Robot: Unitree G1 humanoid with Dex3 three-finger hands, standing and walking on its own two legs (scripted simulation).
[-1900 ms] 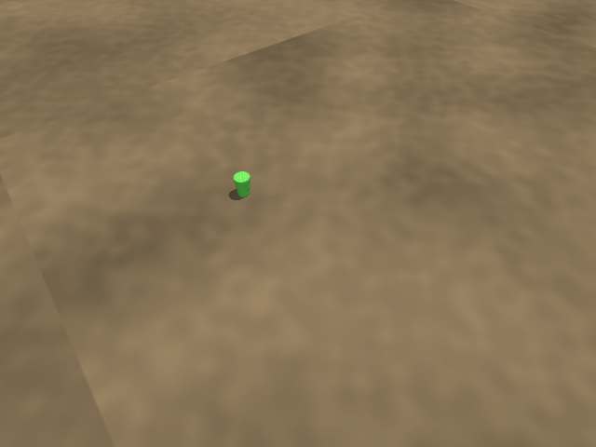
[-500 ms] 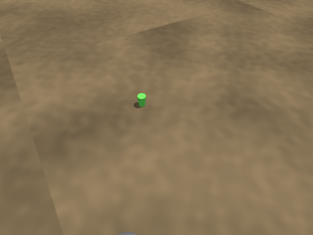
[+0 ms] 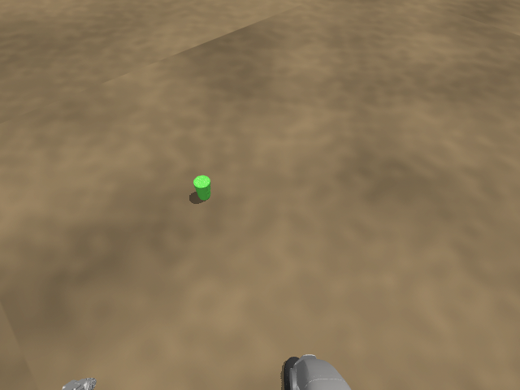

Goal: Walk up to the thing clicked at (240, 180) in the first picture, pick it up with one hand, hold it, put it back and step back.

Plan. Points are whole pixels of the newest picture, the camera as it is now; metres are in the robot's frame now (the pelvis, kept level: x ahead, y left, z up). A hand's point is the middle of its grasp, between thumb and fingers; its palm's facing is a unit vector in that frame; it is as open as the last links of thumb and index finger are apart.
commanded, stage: walk up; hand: left
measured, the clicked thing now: (203, 188) +1.06 +0.22 -0.71
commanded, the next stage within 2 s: none
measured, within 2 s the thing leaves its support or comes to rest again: neither
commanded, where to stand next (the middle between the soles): +0.71 -0.04 m, yaw +2 degrees
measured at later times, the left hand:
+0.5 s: hand (123, 314) +0.28 +0.26 -0.14, palm faces +0.01 -0.94 -0.35, open 7.4 cm
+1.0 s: hand (156, 213) +0.50 +0.23 -0.13, palm faces -0.04 -0.92 -0.40, open 7.4 cm
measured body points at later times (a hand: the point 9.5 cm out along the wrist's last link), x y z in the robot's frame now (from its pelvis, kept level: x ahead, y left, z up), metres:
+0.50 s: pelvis +0.24 -0.02 +0.00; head +0.26 -0.01 +0.45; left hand +0.28 +0.30 -0.11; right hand +0.33 -0.34 -0.10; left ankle +0.37 +0.12 -0.72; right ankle +0.17 -0.11 -0.73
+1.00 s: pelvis +0.43 -0.06 -0.01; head +0.43 -0.07 +0.44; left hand +0.51 +0.27 -0.10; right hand +0.47 -0.39 -0.12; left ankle +0.37 +0.11 -0.73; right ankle +0.53 -0.18 -0.73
